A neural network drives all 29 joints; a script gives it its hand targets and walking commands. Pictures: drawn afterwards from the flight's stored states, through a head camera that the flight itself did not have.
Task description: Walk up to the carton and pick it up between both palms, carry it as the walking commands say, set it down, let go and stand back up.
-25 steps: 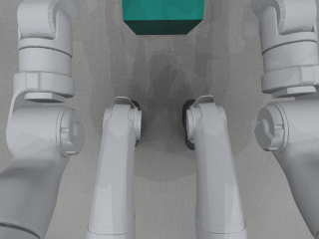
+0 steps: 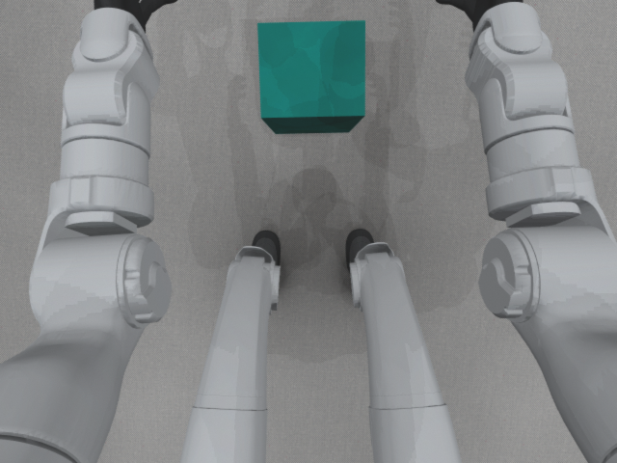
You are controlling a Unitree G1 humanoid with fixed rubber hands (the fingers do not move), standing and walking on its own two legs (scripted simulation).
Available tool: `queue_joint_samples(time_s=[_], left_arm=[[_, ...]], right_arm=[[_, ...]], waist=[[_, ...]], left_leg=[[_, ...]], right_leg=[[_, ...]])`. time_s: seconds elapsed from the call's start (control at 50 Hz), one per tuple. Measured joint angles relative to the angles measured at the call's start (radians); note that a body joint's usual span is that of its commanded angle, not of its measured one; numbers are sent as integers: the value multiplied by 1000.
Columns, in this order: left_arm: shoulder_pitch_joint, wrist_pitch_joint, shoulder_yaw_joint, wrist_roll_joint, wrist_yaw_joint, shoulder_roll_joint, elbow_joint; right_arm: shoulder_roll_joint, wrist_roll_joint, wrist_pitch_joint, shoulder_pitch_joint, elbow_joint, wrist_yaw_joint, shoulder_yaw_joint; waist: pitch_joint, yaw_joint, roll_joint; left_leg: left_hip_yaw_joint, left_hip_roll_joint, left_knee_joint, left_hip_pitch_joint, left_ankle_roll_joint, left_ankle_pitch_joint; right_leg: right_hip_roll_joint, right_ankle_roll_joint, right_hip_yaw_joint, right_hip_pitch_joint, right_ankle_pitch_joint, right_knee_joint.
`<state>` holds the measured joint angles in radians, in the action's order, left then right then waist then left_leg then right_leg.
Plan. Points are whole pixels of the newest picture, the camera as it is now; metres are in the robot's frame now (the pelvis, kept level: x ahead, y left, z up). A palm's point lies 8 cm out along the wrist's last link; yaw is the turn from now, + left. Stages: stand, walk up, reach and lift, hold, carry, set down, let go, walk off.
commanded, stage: set down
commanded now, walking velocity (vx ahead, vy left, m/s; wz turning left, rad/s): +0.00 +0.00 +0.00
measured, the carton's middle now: (311, 88) +0.55 +0.00 -0.51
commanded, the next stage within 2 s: let go in 0.04 s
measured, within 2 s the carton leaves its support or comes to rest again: neither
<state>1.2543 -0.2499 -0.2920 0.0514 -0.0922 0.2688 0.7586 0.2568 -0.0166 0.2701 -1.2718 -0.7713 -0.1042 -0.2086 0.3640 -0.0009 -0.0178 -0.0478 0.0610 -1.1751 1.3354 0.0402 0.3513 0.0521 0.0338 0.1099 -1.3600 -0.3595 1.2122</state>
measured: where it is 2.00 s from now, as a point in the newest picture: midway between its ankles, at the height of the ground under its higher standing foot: (312, 283)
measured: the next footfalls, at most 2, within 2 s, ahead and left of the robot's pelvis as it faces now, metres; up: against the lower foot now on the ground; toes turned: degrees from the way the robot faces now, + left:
none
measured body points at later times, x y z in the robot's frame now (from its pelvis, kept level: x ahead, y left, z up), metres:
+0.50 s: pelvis +0.08 +0.00 +0.07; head +0.34 -0.01 +0.43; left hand +0.47 +0.22 -0.05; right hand +0.46 -0.20 -0.06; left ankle +0.10 +0.13 -0.61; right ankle +0.10 -0.12 -0.61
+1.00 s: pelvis +0.10 +0.00 +0.12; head +0.17 -0.01 +0.57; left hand +0.29 +0.23 +0.05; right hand +0.29 -0.24 +0.04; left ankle +0.10 +0.13 -0.61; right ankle +0.10 -0.12 -0.61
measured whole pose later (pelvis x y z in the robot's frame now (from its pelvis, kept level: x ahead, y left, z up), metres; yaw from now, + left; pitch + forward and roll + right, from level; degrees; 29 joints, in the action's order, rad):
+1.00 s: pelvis +0.10 +0.00 +0.12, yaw -1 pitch +5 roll +1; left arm -0.23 -0.03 -0.05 0.00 0.06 0.21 0.39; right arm 0.21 0.05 0.03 0.17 -0.44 0.04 -0.06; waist 0.07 0.00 0.00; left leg -0.07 0.03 -0.47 0.30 0.01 0.25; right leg 0.01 0.01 0.08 -0.32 -0.26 0.50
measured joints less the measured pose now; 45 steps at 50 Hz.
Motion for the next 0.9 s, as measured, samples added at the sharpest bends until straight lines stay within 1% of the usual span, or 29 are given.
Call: queue_joint_samples(time_s=[0.06,0.1,0.12,0.18,0.24,0.3,0.34,0.36,0.38,0.42,0.44,0.5,0.54,0.6,0.64,0.72,0.76,0.84,0.9], left_arm=[[-26,32,-52,-68,13,-39,90],[-46,55,-73,-112,23,-63,119],[-55,65,-83,-122,29,-74,130],[-91,90,-109,-172,43,-100,105],[-142,103,-128,-221,53,-99,97],[-256,111,-82,-204,69,-96,8],[-343,113,-52,-177,76,-100,-35],[-390,109,-38,-172,82,-105,-60],[-441,109,-25,-176,87,-111,-91],[-532,116,-8,-188,95,-116,-113],[-580,120,0,-181,100,-116,-131],[-703,142,30,-128,110,-112,-214],[-751,156,51,-102,118,-106,-221],[-831,175,77,-89,131,-103,-198],[-907,189,98,-86,138,-107,-221],[-1043,218,126,-92,139,-116,-245],[-1118,230,143,-80,139,-118,-278],[-1266,237,186,-70,147,-112,-293],[-1382,247,210,-78,149,-103,-332]], right_arm=[[-31,60,-36,39,-87,26,-61],[-45,82,-60,64,-111,41,-93],[-50,101,-72,75,-117,47,-101],[-69,124,-90,110,-84,47,-111],[-88,184,-98,148,-72,36,-117],[-108,177,-101,250,0,40,-99],[-120,200,-105,342,53,39,-85],[-122,193,-102,395,86,37,-70],[-124,186,-102,449,117,37,-55],[-128,184,-111,545,141,44,-45],[-128,174,-118,592,157,46,-38],[-118,110,-144,715,219,58,-2],[-107,84,-160,774,227,68,28],[-117,93,-184,865,236,77,59],[-124,97,-204,934,248,79,73],[-118,87,-235,1054,238,97,85],[-109,82,-243,1125,256,105,106],[-95,87,-256,1245,270,110,112],[-73,82,-266,1342,299,121,138]], waist=[[-153,2,-6],[-219,0,-6],[-242,-2,-6],[-270,-12,-13],[-288,-7,-8],[-292,-6,-3],[-306,-3,4],[-311,-6,2],[-314,-9,-1],[-324,-13,-1],[-327,-12,2],[-328,-14,12],[-339,-21,16],[-381,-20,18],[-390,-17,22],[-393,-23,32],[-376,-28,31],[-350,-15,37],[-331,-9,34]], left_leg=[[-2,-3,67,51,0,-28],[-7,-7,100,67,0,-41],[-9,-9,114,70,1,-45],[-5,-18,161,55,0,-56],[-5,-19,203,31,-2,-63],[-6,-18,249,-18,-7,-69],[-11,-16,272,-50,-8,-66],[-9,-17,285,-73,-9,-63],[-7,-20,300,-98,-10,-60],[-5,-21,329,-149,-14,-57],[-6,-22,347,-175,-10,-57],[-12,-22,388,-251,-16,-63],[-13,-23,416,-300,-19,-63],[-11,-23,454,-363,-22,-65],[-12,-24,482,-423,-23,-68],[-11,-32,523,-543,-25,-69],[-9,-32,558,-621,-36,-77],[-16,-33,616,-768,-27,-89],[-17,-34,661,-878,-29,-96]], right_leg=[[-1,-1,2,-52,29,-67],[0,-3,-2,-66,43,-104],[0,-3,-4,-68,49,-120],[5,-5,1,-55,64,-169],[1,-5,0,-30,71,-211],[-4,-7,0,18,73,-254],[-8,-8,-4,53,68,-279],[-8,-9,-3,75,66,-291],[-8,-9,0,99,64,-306],[-9,-9,1,150,62,-336],[-10,-12,0,177,62,-355],[-13,-10,-4,251,74,-395],[-16,-13,-7,301,74,-425],[-21,-14,-8,364,72,-463],[-23,-15,-11,425,75,-495],[-21,-17,-14,549,82,-545],[-23,-19,-14,624,90,-577],[-29,-21,-22,773,97,-634],[-32,-24,-25,881,102,-673]])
